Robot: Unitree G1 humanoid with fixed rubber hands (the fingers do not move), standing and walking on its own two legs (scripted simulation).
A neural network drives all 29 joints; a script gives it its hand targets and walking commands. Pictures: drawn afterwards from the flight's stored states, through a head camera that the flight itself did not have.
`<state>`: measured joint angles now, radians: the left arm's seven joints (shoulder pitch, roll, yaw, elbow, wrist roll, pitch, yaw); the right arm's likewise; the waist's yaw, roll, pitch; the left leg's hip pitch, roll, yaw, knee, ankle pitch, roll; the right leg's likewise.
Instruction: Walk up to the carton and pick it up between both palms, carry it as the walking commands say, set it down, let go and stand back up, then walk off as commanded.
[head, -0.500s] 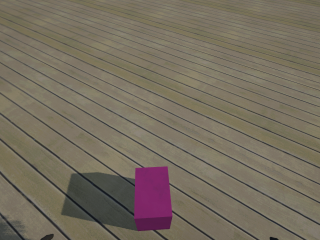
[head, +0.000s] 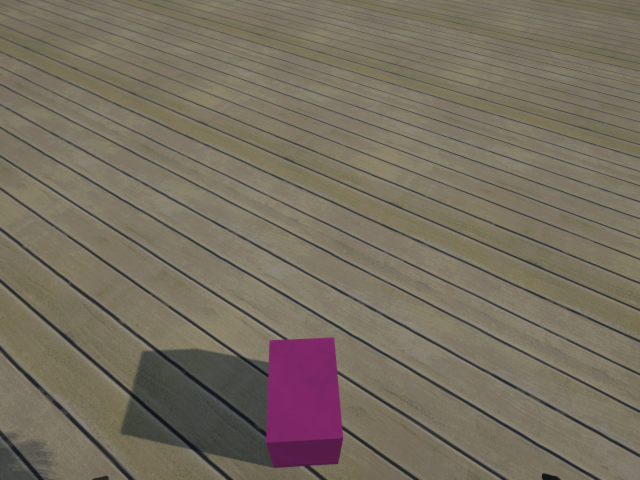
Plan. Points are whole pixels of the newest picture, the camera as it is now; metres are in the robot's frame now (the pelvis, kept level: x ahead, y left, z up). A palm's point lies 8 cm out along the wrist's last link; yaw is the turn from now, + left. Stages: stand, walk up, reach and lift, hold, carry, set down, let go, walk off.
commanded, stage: stand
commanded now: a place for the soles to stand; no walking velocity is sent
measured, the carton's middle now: (304, 402) +0.45 +0.05 -0.66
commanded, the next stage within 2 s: reach and lift in 0.54 s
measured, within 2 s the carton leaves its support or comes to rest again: neither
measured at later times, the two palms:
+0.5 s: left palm out of the picture +0.11 +0.30 -0.11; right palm out of the picture +0.10 -0.32 -0.10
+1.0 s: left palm (116, 453) +0.19 +0.29 -0.13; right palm (521, 463) +0.18 -0.27 -0.12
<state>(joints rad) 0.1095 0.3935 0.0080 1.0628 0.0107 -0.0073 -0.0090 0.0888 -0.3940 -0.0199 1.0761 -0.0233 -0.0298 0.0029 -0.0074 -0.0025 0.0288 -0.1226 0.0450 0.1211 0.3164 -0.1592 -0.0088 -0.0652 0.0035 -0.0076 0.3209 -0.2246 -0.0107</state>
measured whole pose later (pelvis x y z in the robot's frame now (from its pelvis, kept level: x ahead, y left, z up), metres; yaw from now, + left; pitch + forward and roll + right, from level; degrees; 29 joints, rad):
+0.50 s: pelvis +0.01 -0.01 +0.00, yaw -1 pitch -1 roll +0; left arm 0.10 0.39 0.02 1.05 0.01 -0.01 0.00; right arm 0.09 -0.39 -0.02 1.06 -0.02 -0.02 0.00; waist -0.01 -0.01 0.02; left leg -0.12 0.06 0.13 0.32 -0.17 -0.02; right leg -0.06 0.02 0.00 0.31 -0.23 -0.02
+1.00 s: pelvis -0.03 +0.02 -0.04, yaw +1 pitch +10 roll -1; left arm -0.08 0.31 0.14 0.52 0.02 0.24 -0.02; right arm -0.09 -0.32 -0.17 0.61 -0.01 0.19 0.07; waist -0.03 -0.01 0.12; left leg -0.61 0.01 0.03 0.73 -0.29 0.02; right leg -0.54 -0.01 -0.01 0.72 -0.35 0.02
